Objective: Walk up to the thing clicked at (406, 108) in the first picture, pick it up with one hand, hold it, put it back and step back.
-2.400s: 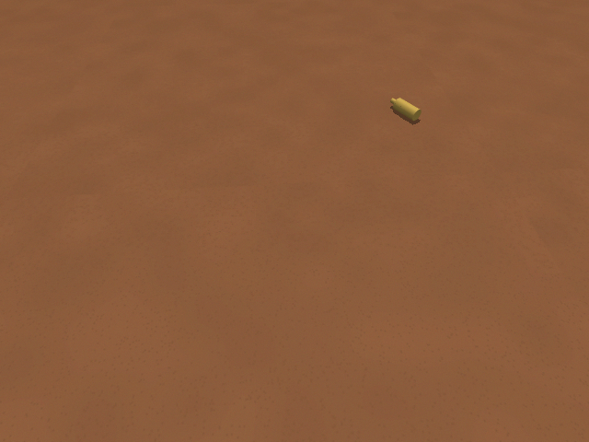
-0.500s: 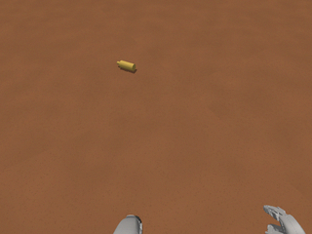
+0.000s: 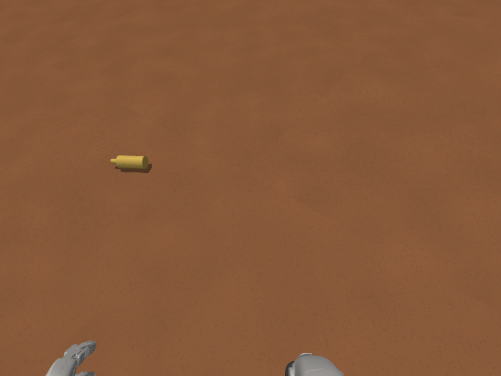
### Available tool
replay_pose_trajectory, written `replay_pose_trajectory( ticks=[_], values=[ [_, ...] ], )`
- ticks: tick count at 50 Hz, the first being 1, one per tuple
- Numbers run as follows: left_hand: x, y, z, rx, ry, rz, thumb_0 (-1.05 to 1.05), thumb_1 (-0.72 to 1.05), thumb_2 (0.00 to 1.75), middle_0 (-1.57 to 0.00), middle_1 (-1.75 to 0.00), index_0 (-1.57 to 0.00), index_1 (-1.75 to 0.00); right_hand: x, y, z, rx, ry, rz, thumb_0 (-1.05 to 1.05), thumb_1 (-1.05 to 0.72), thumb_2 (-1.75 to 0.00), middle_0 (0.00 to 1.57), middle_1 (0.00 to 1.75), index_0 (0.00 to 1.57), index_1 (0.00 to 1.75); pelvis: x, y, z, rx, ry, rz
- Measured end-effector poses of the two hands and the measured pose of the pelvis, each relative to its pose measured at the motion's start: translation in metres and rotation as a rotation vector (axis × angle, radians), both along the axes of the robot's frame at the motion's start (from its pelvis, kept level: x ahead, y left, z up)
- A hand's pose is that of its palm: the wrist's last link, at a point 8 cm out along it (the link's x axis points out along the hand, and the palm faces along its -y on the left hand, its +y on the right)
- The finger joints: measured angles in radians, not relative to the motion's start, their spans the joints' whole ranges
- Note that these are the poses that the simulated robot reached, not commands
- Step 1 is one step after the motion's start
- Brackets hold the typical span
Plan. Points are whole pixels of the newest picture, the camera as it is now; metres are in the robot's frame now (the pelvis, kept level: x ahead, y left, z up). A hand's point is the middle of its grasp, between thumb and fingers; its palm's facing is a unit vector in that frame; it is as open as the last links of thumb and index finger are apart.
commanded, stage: walk up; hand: left
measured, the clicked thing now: (128, 161) +1.36 +0.63 -0.72
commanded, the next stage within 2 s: none
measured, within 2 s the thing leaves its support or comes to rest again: neither
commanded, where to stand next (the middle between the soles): +0.87 +0.46 m, yaw -17 degrees
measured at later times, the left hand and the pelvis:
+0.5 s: hand (31, 348) +0.25 +0.43 -0.14, palm faces -0.11 -0.87 -0.49, open 7.4 cm; pelvis +0.21 +0.12 -0.01, yaw -5 degrees
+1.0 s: hand (55, 213) +0.54 +0.45 -0.10, palm faces -0.16 -0.85 -0.51, open 7.4 cm; pelvis +0.39 +0.19 +0.00, yaw -11 degrees
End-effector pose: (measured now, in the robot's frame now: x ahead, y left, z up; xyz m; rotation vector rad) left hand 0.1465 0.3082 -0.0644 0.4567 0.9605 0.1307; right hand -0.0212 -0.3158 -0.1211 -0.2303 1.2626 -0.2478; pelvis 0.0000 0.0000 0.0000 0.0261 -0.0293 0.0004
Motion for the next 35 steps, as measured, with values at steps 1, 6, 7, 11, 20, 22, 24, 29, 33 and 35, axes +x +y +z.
replay_pose_trajectory(
  ticks=[1,6,7,11,20,22,24,29,33,35],
  values=[
    [0.013,-0.004,-0.002,-0.002,-0.012,0.003,0.01,0.9,0.9,-0.2,-0.3,-0.2,-0.29,0.013,0.002,-0.007,0.007,0.006,0.001,0.01,-0.91,-0.89,0.21,0.3,0.2,0.3,0.011,0.0,-0.003,-0.025,-0.005,-0.005],
    [0.04,-0.006,-0.003,-0.017,-0.043,0.046,0.0,0.9,0.89,-0.2,-0.3,-0.2,-0.3,0.095,0.021,-0.006,0.047,-0.029,0.068,0.01,-0.91,-0.89,0.21,0.3,0.2,0.3,0.055,0.001,0.001,-0.03,-0.011,-0.02],
    [0.04,-0.004,-0.001,-0.018,-0.032,0.063,0.0,0.9,0.89,-0.21,-0.3,-0.2,-0.3,0.114,0.023,-0.002,0.046,-0.053,0.079,0.01,-0.91,-0.89,0.21,0.3,0.2,0.3,0.063,0.003,0.005,-0.03,-0.014,-0.025],
    [0.032,0.015,0.001,-0.001,0.048,0.102,0.0,0.9,0.89,-0.21,-0.3,-0.2,-0.3,0.187,0.027,0.019,0.019,-0.171,0.113,0.01,-0.91,-0.89,0.21,0.3,0.2,0.3,0.094,0.017,0.014,-0.036,-0.024,-0.051],
    [0.048,0.099,-0.01,0.06,0.199,0.12,0.01,0.9,0.89,-0.21,-0.3,-0.21,-0.3,0.294,0.052,0.043,-0.067,-0.24,0.128,0.01,-0.91,-0.89,0.2,0.3,0.2,0.3,0.169,0.073,0.007,-0.077,-0.001,-0.083],
    [0.064,0.125,-0.02,0.071,0.218,0.119,0.01,0.9,0.89,-0.21,-0.3,-0.21,-0.3,0.314,0.066,0.043,-0.088,-0.239,0.126,0.01,-0.91,-0.89,0.2,0.3,0.2,0.3,0.19,0.091,-0.001,-0.087,0.01,-0.084],
    [0.086,0.15,-0.031,0.086,0.236,0.113,0.01,0.9,0.89,-0.21,-0.3,-0.21,-0.3,0.328,0.083,0.043,-0.106,-0.24,0.115,0.01,-0.91,-0.89,0.2,0.3,0.2,0.3,0.208,0.108,-0.008,-0.059,0.012,-0.083],
    [0.157,0.175,-0.036,0.079,0.237,0.061,0.01,0.9,0.9,-0.2,-0.3,-0.2,-0.29,0.329,0.124,0.047,-0.095,-0.221,0.033,0.01,-0.91,-0.89,0.2,0.3,0.2,0.3,0.243,0.139,0.0,-0.058,0.002,-0.123],
    [0.219,0.177,-0.024,0.041,0.186,-0.002,0.01,0.9,0.9,-0.2,-0.3,-0.2,-0.29,0.316,0.15,0.048,-0.072,-0.148,-0.035,0.01,-0.91,-0.89,0.21,0.3,0.2,0.3,0.272,0.155,0.013,-0.046,0.001,-0.136],
    [0.248,0.177,-0.019,0.035,0.162,-0.028,0.01,0.9,0.9,-0.2,-0.3,-0.2,-0.29,0.31,0.159,0.045,-0.063,-0.112,-0.062,0.01,-0.91,-0.89,0.21,0.3,0.2,0.3,0.286,0.162,0.016,-0.037,-0.003,-0.143]
  ],
)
